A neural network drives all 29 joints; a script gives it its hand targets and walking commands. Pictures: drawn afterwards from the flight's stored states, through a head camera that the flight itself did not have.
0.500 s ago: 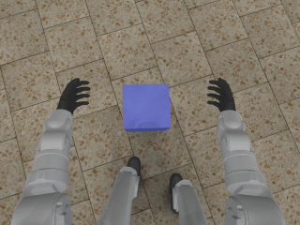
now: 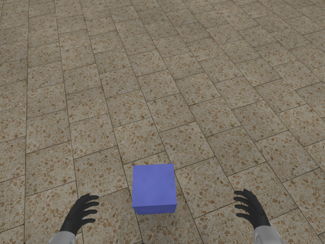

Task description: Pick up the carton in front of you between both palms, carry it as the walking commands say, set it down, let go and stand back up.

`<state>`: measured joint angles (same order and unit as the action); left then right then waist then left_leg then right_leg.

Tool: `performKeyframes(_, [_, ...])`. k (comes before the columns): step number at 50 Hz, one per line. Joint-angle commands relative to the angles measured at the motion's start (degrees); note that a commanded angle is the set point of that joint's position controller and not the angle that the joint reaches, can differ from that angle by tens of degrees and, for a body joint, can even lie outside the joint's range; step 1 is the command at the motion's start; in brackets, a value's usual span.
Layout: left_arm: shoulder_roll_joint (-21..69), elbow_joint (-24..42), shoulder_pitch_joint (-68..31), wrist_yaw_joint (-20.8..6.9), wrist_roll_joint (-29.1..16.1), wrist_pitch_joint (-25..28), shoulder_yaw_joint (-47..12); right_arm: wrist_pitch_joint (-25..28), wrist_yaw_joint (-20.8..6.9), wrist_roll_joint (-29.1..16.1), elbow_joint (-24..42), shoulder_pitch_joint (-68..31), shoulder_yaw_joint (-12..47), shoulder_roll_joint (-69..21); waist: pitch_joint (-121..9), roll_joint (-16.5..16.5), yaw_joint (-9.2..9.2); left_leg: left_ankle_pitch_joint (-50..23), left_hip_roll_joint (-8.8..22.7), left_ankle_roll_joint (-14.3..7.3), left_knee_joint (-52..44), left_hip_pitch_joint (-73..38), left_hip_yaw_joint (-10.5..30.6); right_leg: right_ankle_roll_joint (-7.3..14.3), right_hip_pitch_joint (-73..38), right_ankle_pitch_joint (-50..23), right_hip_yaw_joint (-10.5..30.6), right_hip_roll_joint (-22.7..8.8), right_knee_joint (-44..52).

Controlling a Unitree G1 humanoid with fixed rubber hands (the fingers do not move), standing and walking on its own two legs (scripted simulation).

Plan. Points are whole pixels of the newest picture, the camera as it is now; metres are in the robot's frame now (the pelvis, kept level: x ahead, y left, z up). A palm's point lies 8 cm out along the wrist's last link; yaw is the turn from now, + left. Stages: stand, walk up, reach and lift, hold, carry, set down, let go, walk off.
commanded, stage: let go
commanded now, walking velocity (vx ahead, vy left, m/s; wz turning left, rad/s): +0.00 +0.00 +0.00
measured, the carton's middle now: (154, 190) +0.41 +0.07 -0.64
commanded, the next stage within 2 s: stand in 0.58 s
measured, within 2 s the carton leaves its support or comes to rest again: neither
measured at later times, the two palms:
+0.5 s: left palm (75, 226) +0.18 +0.22 -0.06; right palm (279, 241) +0.18 -0.25 -0.06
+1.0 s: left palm (48, 238) +0.15 +0.29 -0.10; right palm out of the picture +0.14 -0.28 -0.07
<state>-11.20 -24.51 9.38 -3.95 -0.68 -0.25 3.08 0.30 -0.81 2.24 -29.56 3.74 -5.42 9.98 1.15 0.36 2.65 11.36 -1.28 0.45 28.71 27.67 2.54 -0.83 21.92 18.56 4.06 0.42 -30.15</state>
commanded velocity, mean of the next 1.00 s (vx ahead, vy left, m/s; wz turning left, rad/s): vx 0.00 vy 0.00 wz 0.00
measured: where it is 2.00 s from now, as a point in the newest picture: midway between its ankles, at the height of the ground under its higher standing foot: outside the picture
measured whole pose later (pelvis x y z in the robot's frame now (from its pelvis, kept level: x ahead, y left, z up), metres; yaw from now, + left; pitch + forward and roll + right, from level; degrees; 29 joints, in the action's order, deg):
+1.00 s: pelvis +0.02 +0.01 +0.00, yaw -1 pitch +0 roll +0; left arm -20.2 -40.6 12.6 1.4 2.1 -1.2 2.1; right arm -0.1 1.1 2.4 -45.7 9.3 -2.4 18.6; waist 0.9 -3.0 -0.3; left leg 16.0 -1.2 -0.8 30.0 13.9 0.9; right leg -1.6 6.6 20.2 4.8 -0.1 -26.8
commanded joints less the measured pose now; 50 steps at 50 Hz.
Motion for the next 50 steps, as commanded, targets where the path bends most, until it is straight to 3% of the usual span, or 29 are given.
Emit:
performKeyframes(1, [-6.0,6.0,1.2,0.2,-0.3,0.6,1.1,0.7,-0.5,-0.7,6.5,2.4,0.3,4.8,-11.5,-2.7,-1.36,-16.3,-1.6,1.2,-2.8,-25.5,-2.3,-0.8,-1.5,-13.6,-3.3,1.8,8.4])
performKeyframes(6, [-7.0,6.0,2.1,-0.4,0.4,-1.7,1.2,-1.4,-1.3,-1.5,8.8,5.7,1.6,5.4,-3.7,-5.2,-2.25,-11.8,-2.9,1.0,-4.3,-29.3,-3.5,-0.5,-2.1,-11.9,-2.0,0.3,11.7])
performKeyframes(10, [-7.5,5.7,2.0,-0.5,1.3,-3.8,1.8,-3.4,-2.1,-2.1,10.1,6.3,2.4,5.4,-0.5,-4.4,-2.09,-10.9,-3.6,0.9,-4.1,-31.7,-4.0,-0.5,-2.0,-12.3,-1.5,-0.5,12.9])
performKeyframes(16, [-7.3,5.0,2.8,-0.3,2.5,-5.6,2.4,-5.3,-2.7,-2.2,10.9,6.2,2.4,6.0,0.3,-2.2,-1.28,-12.7,-3.7,0.6,-3.9,-31.8,-3.8,-1.1,-5.3,-16.3,-1.7,-0.1,11.9])
performKeyframes(21, [-7.1,5.4,2.5,-0.2,2.3,-6.0,2.1,-6.0,-2.7,-1.5,10.4,6.5,1.7,6.3,-0.3,-2.3,-1.87,-15.0,-3.4,0.3,-4.3,-32.5,-3.3,-1.4,-7.2,-19.7,-2.1,0.9,10.9])
performKeyframes(22, [-9.2,8.2,1.2,1.2,3.5,-8.8,2.1,-4.6,-1.5,-2.3,6.4,10.1,1.7,5.7,-3.6,-1.9,-2.53,-14.0,-4.8,1.0,-2.8,-30.4,-3.7,-1.4,-10.7,-25.8,-2.0,0.7,8.6])
performKeyframes(24, [-8.1,7.8,2.2,2.2,2.7,-9.7,1.4,-4.2,-0.7,-2.4,7.5,8.8,2.2,6.3,-3.7,-2.9,-2.73,-14.2,-4.5,0.6,-2.5,-29.0,-3.4,-1.6,-10.7,-27.5,-2.0,0.9,7.5])
performKeyframes(29, [-7.1,8.1,2.4,2.9,1.9,-10.6,0.6,-4.3,-0.5,-2.1,8.2,7.6,1.9,6.8,-2.6,-2.4,-2.17,-15.1,-3.7,0.8,-2.6,-27.5,-3.2,-0.8,-9.8,-23.3,-2.7,1.7,7.6])
performKeyframes(30, [-14.1,0.4,1.0,4.9,2.3,-6.9,2.3,-3.4,1.2,1.3,-1.3,6.9,0.8,13.9,0.6,-7.3,-1.62,-11.9,2.8,0.7,-0.7,-19.2,-1.0,-1.8,-6.5,-12.6,-2.1,-1.5,7.1])
performKeyframes(32, [-12.8,-0.8,2.0,5.4,3.0,-4.1,1.8,-2.2,1.8,1.3,-2.6,7.1,0.6,14.3,-0.1,-4.5,-2.59,-4.0,3.0,0.2,-2.0,-18.0,0.1,-0.8,-6.6,-3.6,0.4,-2.0,7.9])
performKeyframes(34, [-12.4,-2.3,1.2,5.3,3.3,-2.7,1.5,-1.0,1.8,0.9,-4.5,5.5,0.9,14.1,-0.5,-1.3,-2.75,0.0,3.5,-0.2,-3.3,-16.6,1.4,-0.1,-6.9,-1.5,0.7,-2.0,7.3])
performKeyframes(36, [-13.0,-4.1,1.2,4.9,3.2,-1.7,1.4,-0.3,1.6,0.6,-6.0,4.0,0.9,14.5,-2.1,0.6,-2.41,-1.2,4.2,-0.8,-3.8,-16.1,2.4,0.1,-8.7,-3.6,0.5,-1.9,6.2])
performKeyframes(42, [-14.9,-8.6,1.9,5.1,3.0,-0.4,1.3,0.2,1.8,0.3,-9.9,4.1,0.7,15.8,-4.2,1.4,-2.90,-10.7,4.9,-1.4,-2.5,-18.6,2.8,0.0,-10.7,-10.8,1.2,-2.6,5.7])
performKeyframes(50, [-16.3,-13.4,2.5,5.6,2.8,0.0,0.7,0.4,2.2,0.1,-13.7,4.1,1.1,17.7,-4.4,0.8,-2.83,-15.8,5.5,-1.7,-2.4,-20.6,3.1,0.0,-12.0,-14.6,1.5,-3.2,6.1])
